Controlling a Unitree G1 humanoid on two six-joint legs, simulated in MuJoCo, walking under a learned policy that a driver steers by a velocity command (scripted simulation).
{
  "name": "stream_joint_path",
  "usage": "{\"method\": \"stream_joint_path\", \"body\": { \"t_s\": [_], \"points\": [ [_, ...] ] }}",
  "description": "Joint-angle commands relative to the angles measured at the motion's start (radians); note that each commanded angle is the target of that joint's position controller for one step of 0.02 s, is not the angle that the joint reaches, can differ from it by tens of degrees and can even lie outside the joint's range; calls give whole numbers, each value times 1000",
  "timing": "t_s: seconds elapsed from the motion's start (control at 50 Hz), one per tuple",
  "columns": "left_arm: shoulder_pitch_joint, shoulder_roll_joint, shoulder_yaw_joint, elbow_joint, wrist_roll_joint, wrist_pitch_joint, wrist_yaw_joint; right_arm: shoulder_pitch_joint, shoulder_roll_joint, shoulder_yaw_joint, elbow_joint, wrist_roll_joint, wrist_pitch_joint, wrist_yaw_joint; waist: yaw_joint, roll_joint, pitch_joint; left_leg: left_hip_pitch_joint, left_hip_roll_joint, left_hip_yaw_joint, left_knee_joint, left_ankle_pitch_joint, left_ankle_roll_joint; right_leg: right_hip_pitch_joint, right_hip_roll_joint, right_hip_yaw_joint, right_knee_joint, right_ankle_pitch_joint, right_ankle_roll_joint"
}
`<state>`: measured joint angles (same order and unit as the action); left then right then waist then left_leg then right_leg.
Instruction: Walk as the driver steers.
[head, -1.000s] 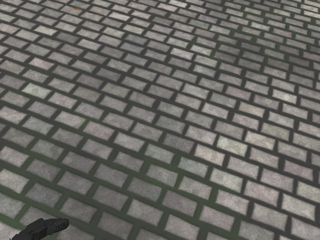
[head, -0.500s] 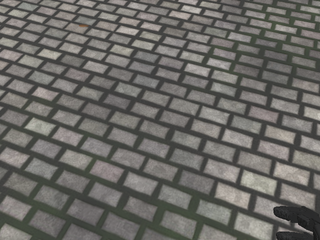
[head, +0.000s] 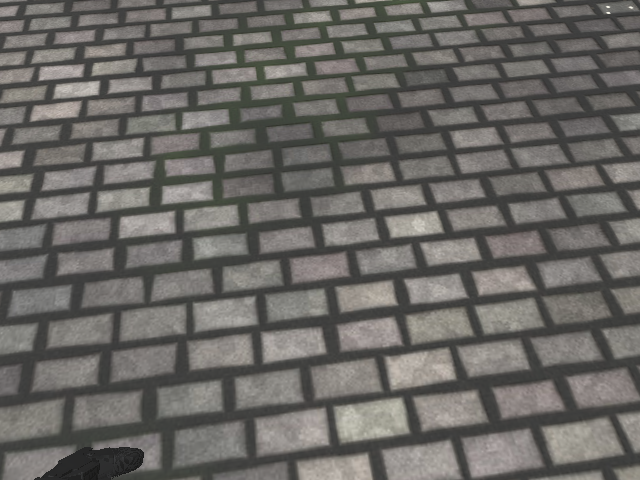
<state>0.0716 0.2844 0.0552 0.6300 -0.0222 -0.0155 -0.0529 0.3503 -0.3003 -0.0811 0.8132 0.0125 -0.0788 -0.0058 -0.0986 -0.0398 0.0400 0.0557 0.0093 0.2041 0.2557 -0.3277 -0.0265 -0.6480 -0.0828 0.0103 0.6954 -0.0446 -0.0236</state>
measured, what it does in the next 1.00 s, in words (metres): walks ahead, turning right: right foot, then left foot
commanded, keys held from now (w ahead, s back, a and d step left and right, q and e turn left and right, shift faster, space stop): w+e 0.48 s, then w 0.12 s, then no key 0.40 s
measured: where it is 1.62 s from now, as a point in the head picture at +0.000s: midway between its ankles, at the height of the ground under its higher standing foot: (358, 456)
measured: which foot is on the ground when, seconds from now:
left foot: down 0.00-0.08, up 0.10-0.54, down 0.56-1.00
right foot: up 0.00-0.06, down 0.08-0.56, up 0.58-0.96, down 0.98-1.00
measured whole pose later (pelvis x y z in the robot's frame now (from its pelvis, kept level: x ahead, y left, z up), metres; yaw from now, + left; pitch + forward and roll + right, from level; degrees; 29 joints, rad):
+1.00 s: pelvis +0.48 -0.09 +0.00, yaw -23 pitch +1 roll +2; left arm 0.11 0.25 0.04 0.68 0.02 -0.01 0.01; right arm 0.25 -0.27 -0.03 0.86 0.00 -0.05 0.01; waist -0.06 -0.01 0.03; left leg -0.16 -0.03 0.02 0.45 -0.31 0.01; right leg -0.36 -0.01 0.05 0.48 -0.09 0.00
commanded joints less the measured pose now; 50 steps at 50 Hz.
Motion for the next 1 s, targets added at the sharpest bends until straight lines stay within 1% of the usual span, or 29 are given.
{"method": "stream_joint_path", "body": {
  "t_s": [0.02, 0.04, 0.06, 0.08, 0.1, 0.12, 0.14, 0.16, 0.18, 0.2, 0.22, 0.28, 0.38, 0.48, 0.54, 0.56, 0.58, 0.6, 0.62, 0.64, 0.66, 0.68, 0.72, 0.78, 0.84, 0.92, 0.96, 0.98, 1.0],
  "points": [
    [-70, 77, 23, -103, 3, -10, -11, -41, -201, -50, -54, 16, 2, -5, 50, 114, 20, -1, 278, -62, 21, 653, 142, 62, 44, -66, -52, -102, -51],
    [-18, 100, 36, -96, 6, -6, -9, -44, -218, -55, -54, 22, 9, -8, 86, 132, -23, 6, 271, -39, 122, 839, 130, 154, 86, -101, -58, -152, -75],
    [120, 137, 61, -63, 5, -3, -4, -56, -219, -54, -57, 26, 18, -11, 169, 121, -96, -33, 244, -2, 306, 949, 107, 342, 136, -128, -113, -123, -107],
    [305, 204, 96, -12, 0, 5, 11, -38, -187, -40, -65, 15, 16, -17, 249, 79, -191, -212, 204, 13, 564, 831, 68, 642, 138, -66, -132, -85, -148],
    [338, 333, 119, -6, -11, 4, 29, 33, -57, 4, -123, -36, 2, -9, 174, -205, -263, -671, 53, -4, 956, -22, -4, 993, -138, 444, -179, -169, -305],
    [352, 303, 100, -47, -7, -15, 24, -10, -77, 15, -144, -18, -35, 1, 202, -173, -451, -813, -41, -260, 1134, -281, -9, 1086, -258, 856, -365, -345, -410],
    [329, 229, 78, -32, 3, -29, 17, -118, -150, -4, -170, 24, -54, 10, 229, -79, -329, -907, 14, -303, 1145, -188, 9, 1018, -232, 726, -401, -316, -347],
    [288, 200, 69, -26, 2, -38, 18, -149, -139, 3, -180, 24, -65, 8, 199, -43, -221, -899, 53, -290, 1070, -101, 24, 879, -190, 595, -398, -245, -314],
    [217, 170, 59, -34, 3, -40, 21, -152, -135, 2, -168, -2, -68, -1, 152, 18, -154, -839, 89, -289, 985, -40, 21, 733, -149, 496, -398, -138, -281],
    [168, 143, 48, -48, 12, -41, 24, -137, -145, -6, -163, -19, -60, -5, 112, 3, -125, -762, 111, -295, 922, -1, 16, 624, -116, 427, -415, -39, -268],
    [144, 138, 45, -57, 20, -42, 27, -126, -144, -8, -161, -23, -48, -2, 89, -16, -114, -711, 115, -295, 895, 21, 8, 557, -100, 406, -437, 10, -270],
    [160, 151, 50, -34, 13, -49, 42, -141, -102, 3, -162, -32, -23, -2, 80, -1, -85, -680, 99, -268, 774, 81, -30, 448, -70, 326, -465, 124, -279],
    [232, 172, 56, 8, 1, -37, 65, -337, -51, 28, -206, -25, -27, 11, 150, -29, -37, -610, 31, -258, 407, 384, -48, 382, 2, 257, -451, 17, -209],
    [297, 169, 56, 44, -8, -25, 71, -406, -95, 13, -229, -6, -44, 32, 166, -52, -29, -537, -5, -296, 253, 364, -18, 472, -43, 382, -360, -80, -182],
    [285, 143, 50, 53, 1, -18, 71, -279, -118, -5, -195, -10, -55, 31, 102, -88, -61, -385, -8, -257, 198, 288, 40, 517, -41, 395, -249, 29, -148],
    [289, 101, 35, 50, 8, -20, 67, -180, -145, -19, -179, -23, -60, 25, 57, -64, -142, -212, 39, -285, 198, 282, 84, 488, 11, 348, -100, 80, -118],
    [343, 50, 15, 39, 25, -25, 66, -44, -206, -33, -169, -36, -60, 22, 30, 81, -287, 74, 215, -488, 236, 269, 170, 317, 95, 264, 189, -117, -72],
    [459, 28, 5, 37, -12, -34, 67, 48, -249, -51, -112, -28, -44, 33, 61, 402, -364, 290, 375, -945, 88, -28, 309, 4, 201, 165, 476, -530, -9],
    [406, 124, 22, 53, -19, -36, 71, 18, -160, -28, -128, -4, -42, 37, 39, 263, -254, 224, 374, -986, 38, -143, 289, -101, 146, 211, 582, -516, 3],
    [287, 161, 33, 37, -11, -33, 73, -52, -114, -13, -139, -9, -37, 33, 27, 158, -128, 93, 342, -819, 44, 31, 259, -109, 122, 193, 602, -438, 13],
    [226, 153, 33, 25, 6, -30, 77, -107, -96, -2, -150, -23, -33, 33, 46, 86, -79, -24, 306, -685, 55, 307, 250, -61, 98, 163, 588, -396, 24],
    [205, 140, 35, 15, 21, -29, 77, -140, -78, 5, -143, -28, -32, 34, 74, 77, -60, -102, 278, -592, 65, 544, 252, -23, 73, 152, 539, -378, 33],
    [232, 92, 28, 24, 20, -20, 71, -160, -43, 20, -122, -30, -37, 35, 114, 129, -80, -171, 214, -448, 58, 779, 232, 73, 44, 116, 410, -365, 46],
    [212, 31, 5, 23, 26, -8, 73, -174, -87, 13, -88, -23, -27, 26, 123, 156, -120, -209, 194, -348, 46, 925, 246, 167, 45, 61, 188, -279, 73],
    [156, 35, 0, 23, 23, -4, 65, -160, -129, 3, -61, -11, -3, 15, 99, 158, -153, -229, 180, -294, 38, 864, 231, 282, 60, 31, 19, -106, 71],
    [86, 61, 9, 7, 28, 0, 59, -147, -127, 10, -30, 0, 16, 12, 88, 145, -122, -221, 192, -314, 75, 665, 212, 347, 73, 28, -134, -44, 35],
    [97, 75, 17, 12, 39, -3, 61, -140, -100, 22, -14, 7, 19, 12, 110, 118, -111, -253, 154, -318, 131, 503, 158, 467, 71, 34, -293, 91, -7],
    [108, 125, 27, 5, 48, -4, 71, -107, -69, 34, -9, -14, 12, 14, 99, 50, -146, -297, 107, -290, 189, 382, 104, 578, -24, 127, -288, 365, -39],
    [94, 160, 31, -7, 51, 7, 80, 1, -40, 45, 6, -40, 5, 18, 37, -71, -201, -393, 35, -240, 236, 93, 50, 707, -136, 230, -220, 544, -126]
  ]
}}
